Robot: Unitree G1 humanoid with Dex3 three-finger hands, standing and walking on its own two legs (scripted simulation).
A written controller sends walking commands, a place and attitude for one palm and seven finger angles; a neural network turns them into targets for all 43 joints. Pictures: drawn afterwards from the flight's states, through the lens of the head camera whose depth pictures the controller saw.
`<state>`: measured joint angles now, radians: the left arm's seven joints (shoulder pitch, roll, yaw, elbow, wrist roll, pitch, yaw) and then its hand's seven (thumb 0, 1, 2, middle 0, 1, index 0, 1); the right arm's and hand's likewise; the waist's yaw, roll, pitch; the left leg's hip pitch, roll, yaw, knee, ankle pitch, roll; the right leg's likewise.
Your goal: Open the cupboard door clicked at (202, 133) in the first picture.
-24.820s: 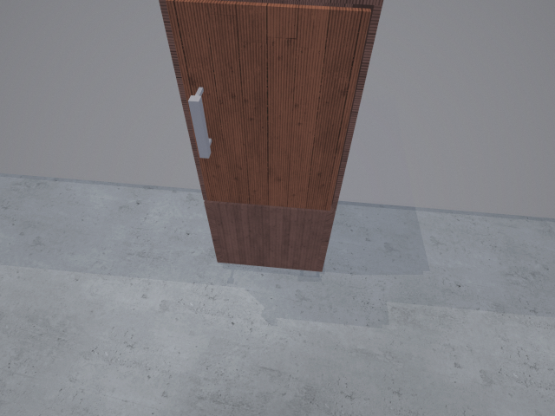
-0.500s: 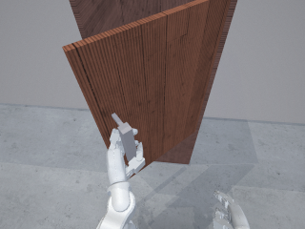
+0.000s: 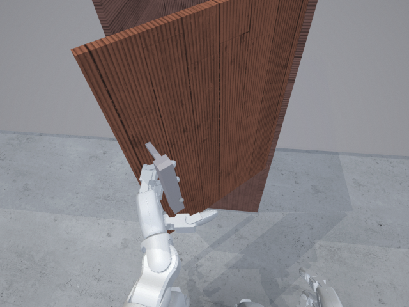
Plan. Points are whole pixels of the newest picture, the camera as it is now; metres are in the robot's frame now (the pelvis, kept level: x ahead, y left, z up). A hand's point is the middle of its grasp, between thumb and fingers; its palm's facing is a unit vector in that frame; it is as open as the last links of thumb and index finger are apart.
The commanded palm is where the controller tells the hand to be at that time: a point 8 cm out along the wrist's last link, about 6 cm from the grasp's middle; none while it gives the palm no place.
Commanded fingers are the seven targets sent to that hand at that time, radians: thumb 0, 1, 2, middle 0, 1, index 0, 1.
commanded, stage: open thumb and fingers to let go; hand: left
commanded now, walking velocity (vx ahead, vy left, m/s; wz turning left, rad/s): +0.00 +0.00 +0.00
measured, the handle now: (164, 179) +0.35 +0.09 +0.06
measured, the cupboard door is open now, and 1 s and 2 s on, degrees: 42 44 44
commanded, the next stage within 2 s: slide the hand sideways off the handle in 0.30 s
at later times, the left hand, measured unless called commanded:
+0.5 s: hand (179, 209) +0.29 +0.06 +0.04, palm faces +0.03 -1.00 -0.07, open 15.5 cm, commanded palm +0.26 +0.10 +0.05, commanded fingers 0.00 -0.50 0.30 -0.15 -0.30 -0.15 -0.30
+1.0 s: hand (157, 236) +0.24 +0.09 +0.04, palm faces -0.14 -0.99 -0.01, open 16.3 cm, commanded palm +0.23 +0.14 +0.05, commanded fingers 0.00 -0.50 0.30 -0.15 -0.30 -0.15 -0.30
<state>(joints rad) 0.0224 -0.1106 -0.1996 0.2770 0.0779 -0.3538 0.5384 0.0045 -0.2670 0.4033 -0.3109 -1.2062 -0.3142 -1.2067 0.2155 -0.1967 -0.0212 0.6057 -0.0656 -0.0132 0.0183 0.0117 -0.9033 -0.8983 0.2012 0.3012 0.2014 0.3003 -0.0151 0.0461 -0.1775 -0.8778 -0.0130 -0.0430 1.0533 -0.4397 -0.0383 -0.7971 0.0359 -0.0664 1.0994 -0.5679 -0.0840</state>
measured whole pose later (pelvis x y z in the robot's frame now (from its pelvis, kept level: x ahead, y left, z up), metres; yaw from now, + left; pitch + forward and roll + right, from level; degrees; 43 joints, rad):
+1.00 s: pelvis -0.01 +0.05 -0.01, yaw -2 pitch +14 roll -1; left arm 0.23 0.06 -0.25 0.04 -0.02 -0.37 0.10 -0.01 -0.50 0.30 -0.15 -0.30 -0.15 -0.30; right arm 0.23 -0.20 0.01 0.44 0.00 0.03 0.03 0.01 -0.90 -0.90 0.20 0.30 0.20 0.30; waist -0.01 0.05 -0.14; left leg -0.91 -0.02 0.00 1.15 -0.48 0.03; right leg -0.81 0.03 -0.03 1.15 -0.57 -0.02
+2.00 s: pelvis +0.00 +0.04 +0.00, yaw -1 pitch +11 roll -2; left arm 0.54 0.22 0.03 -0.27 -0.23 -0.26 -0.16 -0.01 -0.50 0.30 -0.15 -0.30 -0.15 -0.30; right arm 0.28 -0.21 0.02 0.42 0.04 -0.02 -0.06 0.01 -0.90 -0.90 0.20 0.30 0.20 0.30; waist -0.01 0.07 -0.18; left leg -0.81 -0.01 -0.04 1.08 -0.47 0.01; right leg -0.70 0.04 -0.06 1.05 -0.55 -0.03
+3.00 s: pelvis +0.04 +0.05 +0.08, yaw -2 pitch -1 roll -1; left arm 0.49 0.37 0.36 -0.42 -0.07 -0.05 0.14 0.01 0.75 0.84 -0.20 -0.30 -0.20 -0.30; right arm 0.20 -0.23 0.03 0.60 0.02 -0.09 -0.09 0.01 -0.90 -0.90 0.20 0.30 0.20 0.30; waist 0.06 0.06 -0.04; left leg -0.22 -0.03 0.00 0.50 -0.26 0.04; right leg -0.11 0.01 0.00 0.44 -0.32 0.00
